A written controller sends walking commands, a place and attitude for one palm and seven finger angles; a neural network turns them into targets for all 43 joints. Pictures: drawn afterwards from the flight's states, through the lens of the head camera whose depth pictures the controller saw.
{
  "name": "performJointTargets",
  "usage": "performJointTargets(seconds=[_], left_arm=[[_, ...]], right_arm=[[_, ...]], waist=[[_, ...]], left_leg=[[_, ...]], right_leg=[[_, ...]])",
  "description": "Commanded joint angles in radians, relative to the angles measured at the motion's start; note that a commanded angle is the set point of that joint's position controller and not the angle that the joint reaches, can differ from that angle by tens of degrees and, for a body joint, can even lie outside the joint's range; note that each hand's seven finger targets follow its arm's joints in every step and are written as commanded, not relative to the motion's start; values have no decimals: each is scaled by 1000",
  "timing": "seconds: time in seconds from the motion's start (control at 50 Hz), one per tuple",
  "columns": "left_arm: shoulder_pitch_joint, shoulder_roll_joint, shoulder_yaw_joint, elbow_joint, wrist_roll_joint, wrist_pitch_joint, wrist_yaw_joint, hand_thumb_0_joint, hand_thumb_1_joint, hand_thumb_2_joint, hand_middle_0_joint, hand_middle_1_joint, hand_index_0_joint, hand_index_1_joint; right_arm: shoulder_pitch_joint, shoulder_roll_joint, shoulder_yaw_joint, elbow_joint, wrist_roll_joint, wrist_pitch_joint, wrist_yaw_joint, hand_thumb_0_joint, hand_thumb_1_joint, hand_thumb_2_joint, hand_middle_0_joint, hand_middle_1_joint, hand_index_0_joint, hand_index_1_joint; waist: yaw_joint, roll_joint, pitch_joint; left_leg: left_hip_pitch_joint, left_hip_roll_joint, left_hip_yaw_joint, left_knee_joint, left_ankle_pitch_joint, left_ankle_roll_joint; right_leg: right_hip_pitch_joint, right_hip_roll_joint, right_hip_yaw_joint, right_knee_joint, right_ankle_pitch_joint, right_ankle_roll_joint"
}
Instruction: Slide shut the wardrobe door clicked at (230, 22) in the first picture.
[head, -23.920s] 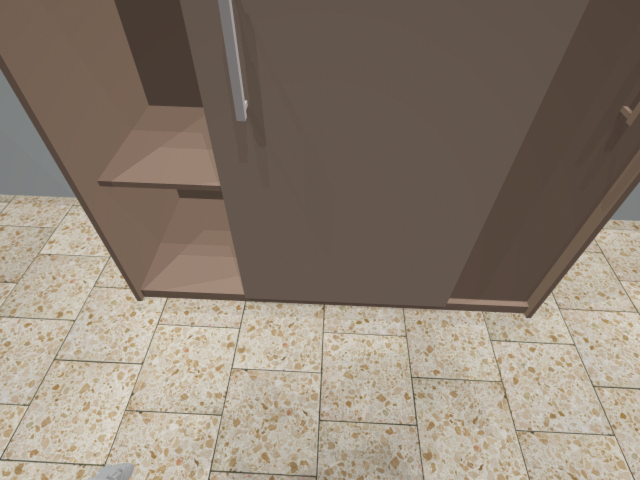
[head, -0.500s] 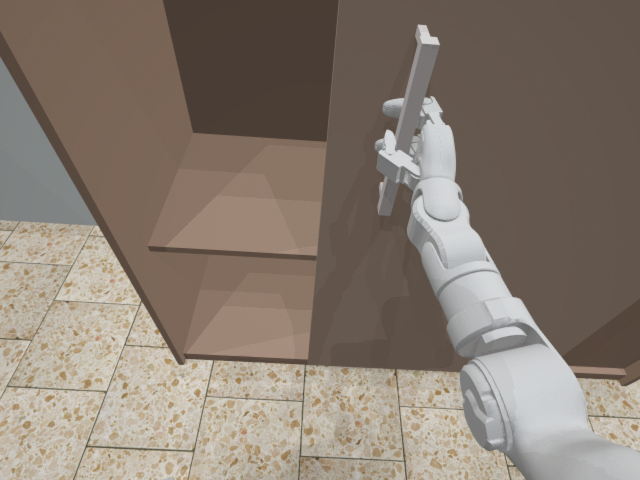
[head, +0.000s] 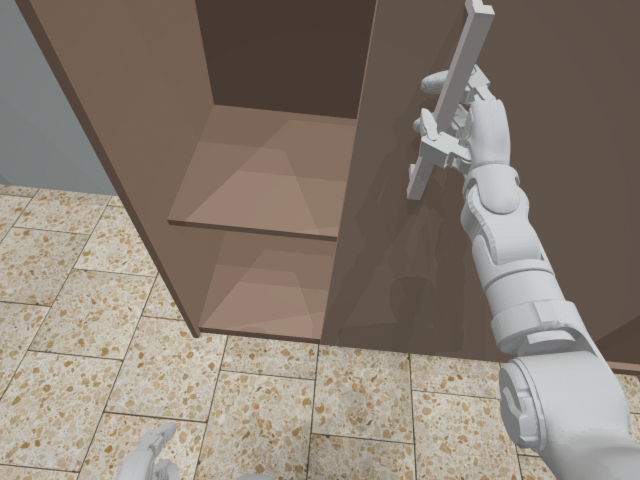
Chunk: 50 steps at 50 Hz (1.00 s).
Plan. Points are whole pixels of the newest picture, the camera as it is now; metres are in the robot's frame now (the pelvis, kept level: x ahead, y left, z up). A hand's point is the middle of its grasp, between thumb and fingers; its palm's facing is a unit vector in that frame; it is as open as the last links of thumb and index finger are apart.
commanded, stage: step sideways, sliding the door along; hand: right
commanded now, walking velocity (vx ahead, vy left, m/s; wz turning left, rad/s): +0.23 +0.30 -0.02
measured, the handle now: (438, 112) +0.52 -0.09 +0.18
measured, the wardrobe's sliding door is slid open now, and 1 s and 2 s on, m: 0.39 0.32 0.13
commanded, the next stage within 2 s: none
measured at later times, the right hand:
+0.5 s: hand (406, 136) +0.47 -0.05 +0.18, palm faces +0.19 +0.97 -0.13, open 6.3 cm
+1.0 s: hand (351, 130) +0.47 +0.01 +0.18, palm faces +0.19 +0.98 -0.07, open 6.1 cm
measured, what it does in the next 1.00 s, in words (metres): steps to the left: left foot, then right foot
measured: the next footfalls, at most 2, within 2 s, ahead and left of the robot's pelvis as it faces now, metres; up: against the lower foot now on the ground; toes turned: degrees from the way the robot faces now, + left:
left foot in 0.48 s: +0.18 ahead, +0.32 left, +0.00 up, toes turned -5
right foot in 0.84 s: +0.11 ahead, -0.01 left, +0.00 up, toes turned -15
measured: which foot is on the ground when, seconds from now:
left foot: down 0.00-0.26, up 0.28-0.46, down 0.48-1.00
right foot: down 0.00-0.74, up 0.76-0.82, down 0.84-1.00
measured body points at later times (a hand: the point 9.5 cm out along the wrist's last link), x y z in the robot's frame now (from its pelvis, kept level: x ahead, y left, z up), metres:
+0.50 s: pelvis +0.05 +0.12 -0.02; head +0.14 +0.11 +0.41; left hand +0.28 +0.28 -0.14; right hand +0.46 -0.10 +0.18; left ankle +0.16 +0.28 -0.73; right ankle +0.02 -0.10 -0.72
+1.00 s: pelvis +0.11 +0.17 -0.01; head +0.21 +0.16 +0.43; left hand +0.37 +0.32 -0.11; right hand +0.46 -0.04 +0.18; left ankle +0.14 +0.28 -0.73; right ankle +0.05 -0.03 -0.72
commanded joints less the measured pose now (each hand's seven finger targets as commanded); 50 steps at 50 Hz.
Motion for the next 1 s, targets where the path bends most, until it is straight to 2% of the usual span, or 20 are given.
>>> performJointTargets(seconds=[0.0, 0.04, 0.08, 0.12, 0.2, 0.22, 0.24, 0.3, 0.42, 0.48, 0.52, 0.58, 0.62, 0.68, 0.72, 0.78, 0.82, 0.86, 0.92, 0.98], left_arm=[[-50, 121, 24, -120, 6, -9, 1, 0, 900, 900, -200, -300, -200, -300], [-59, 119, 27, -128, 2, 7, -2, 0, 900, 900, -200, -300, -200, -300], [-77, 104, 39, -135, -13, 19, -7, 0, 900, 900, -200, -300, -200, -300], [-137, 74, 30, -137, -15, 3, -8, 0, 900, 900, -200, -300, -200, -300], [-119, 82, 39, -133, -4, 13, -28, 0, 900, 900, -200, -300, -200, -300], [-114, 126, 64, -146, -6, 22, -47, 0, 900, 900, -200, -300, -200, -300], [-151, 121, 57, -161, -12, 45, -82, 0, 900, 900, -200, -300, -200, -300], [-166, 107, 66, -177, -10, 79, -91, 0, 900, 900, -200, -300, -200, -300], [-231, 101, 66, -237, -34, 62, -86, 0, 900, 900, -200, -300, -200, -300], [-229, 64, 61, -211, -36, 51, -68, 0, 900, 900, -200, -300, -200, -300], [-236, 68, 85, -175, -31, 45, -49, 0, 900, 900, -200, -300, -200, -300], [-264, 56, 71, -156, -13, 7, -37, 0, 900, 900, -200, -300, -200, -300], [-271, 73, 79, -208, -11, -9, -61, 0, 900, 900, -200, -300, -200, -300], [-223, 79, 83, -219, -28, -38, -82, 0, 900, 900, -200, -300, -200, -300], [-259, 59, 81, -229, -31, -31, -63, 0, 900, 900, -200, -300, -200, -300], [-273, 44, 59, -208, -18, -47, -46, 0, 900, 900, -200, -300, -200, -300], [-279, 103, 86, -240, -10, -43, -69, 0, 900, 900, -200, -300, -200, -300], [-266, 101, 85, -269, -17, -47, -96, 0, 900, 900, -200, -300, -200, -300], [-249, 93, 71, -255, -9, -43, -113, 0, 900, 900, -200, -300, -200, -300], [-263, 65, 62, -266, -25, -24, -96, 0, 900, 900, -200, -300, -200, -300]], right_arm=[[-610, 25, 78, -369, -19, -87, 32, 0, -900, -900, 450, 1400, 450, 1400], [-576, 38, 88, -373, -29, -73, 37, 0, -900, -900, 450, 1400, 450, 1400], [-568, 42, 86, -388, -32, -53, 39, 0, -900, -900, 450, 1400, 450, 1400], [-585, 134, 174, -429, -43, -79, 55, 0, -900, -900, 450, 1400, 450, 1400], [-575, 212, 276, -582, -38, -114, 48, 0, -900, -900, 450, 1400, 450, 1400], [-579, 243, 304, -613, -16, -113, 58, 0, -900, -900, 450, 1400, 450, 1400], [-612, 265, 318, -632, 3, -99, 71, 0, -900, -900, 450, 1400, 450, 1400], [-565, 190, 255, -672, -23, -79, 74, 0, -900, -900, 450, 1400, 450, 1400], [-538, 218, 308, -767, -48, -86, 85, 0, -900, -900, 450, 1400, 450, 1400], [-478, 174, 291, -774, -68, -71, 73, 0, -900, -900, 450, 1400, 450, 1400], [-432, 138, 241, -777, -79, -56, 66, 0, -900, -900, 450, 1400, 450, 1400], [-399, 211, 312, -930, -57, -65, 53, 0, -900, -900, 450, 1400, 450, 1400], [-373, 254, 347, -1026, -39, -88, 65, 0, -900, -900, 450, 1400, 450, 1400], [-294, 228, 329, -986, -65, -94, 69, 0, -900, -900, 450, 1400, 450, 1400], [-248, 190, 318, -1006, -85, -86, 68, 0, -900, -900, 450, 1400, 450, 1400], [-211, 259, 393, -1152, -62, -87, 48, 0, -900, -900, 450, 1400, 450, 1400], [-185, 283, 411, -1156, -47, -94, 56, 0, -900, -900, 450, 1400, 450, 1400], [-217, 265, 399, -1164, -56, -114, 59, 0, -900, -900, 450, 1400, 450, 1400], [-185, 240, 376, -1113, -73, -127, 54, 0, -900, -900, 450, 1400, 450, 1400], [-149, 161, 328, -1118, -96, -116, 48, 0, -900, -900, 450, 1400, 450, 1400]], waist=[[43, -67, -364], [29, 31, -382], [16, 363, -360], [-4, 223, -298], [62, 2, -444], [66, -162, -495], [58, -178, -488], [63, 25, -335], [34, -166, -404], [46, 16, -365], [27, 334, -436], [32, 12, -490], [13, -241, -507], [3, 12, -488], [-6, 382, -475], [13, 170, -500], [-6, -82, -540], [-5, -244, -417], [0, -205, -366], [18, 119, -416]], left_leg=[[-74, 20, -49, -94, 6, 11], [147, 41, -61, -259, 221, 20], [441, 204, -268, -315, 744, 92], [517, 275, -283, -237, 1018, 94], [192, 154, -31, 127, 847, 2], [-172, 51, -35, 393, 361, -63], [-313, 46, -165, 602, -113, -31], [-427, 129, -240, 494, -211, 13], [206, 21, 51, 29, 192, -23], [280, 131, -33, -138, 777, -6], [394, 220, -213, -121, 985, 72], [280, 169, -98, 38, 905, -9], [113, 72, -3, 94, 347, -50], [258, 99, -30, -148, 719, -24], [507, 246, -229, -106, 1228, 44], [409, 230, -169, 18, 1138, 19], [88, 103, -59, 151, 442, -53], [-91, 55, -40, 265, -42, -36], [-1, 56, -9, 60, 57, -10], [275, 146, -87, -164, 926, 6]], right_leg=[[433, -299, 328, -42, 519, -134], [288, -221, 180, 64, 506, -74], [-36, -63, 16, 351, 189, -1], [-195, -41, 65, 392, -150, -8], [386, -132, 79, -134, 444, -53], [680, -355, 365, -91, 879, -187], [740, -488, 510, -80, 921, -252], [600, -502, 462, -14, 749, -235], [247, -303, 93, 99, 591, -59], [156, -149, 19, 259, 353, 34], [53, -80, 62, 281, -1, 52], [275, -160, 55, -59, 388, 8], [455, -335, 130, -1, 853, -76], [364, -219, 2, 216, 728, 7], [1, -95, 21, 276, -24, 51], [141, -126, 1, -85, 158, 16], [455, -359, 121, -91, 790, -79], [507, -433, 87, -97, 982, -135], [472, -405, 2, 51, 987, -78], [267, -240, -69, 245, 554, 31]])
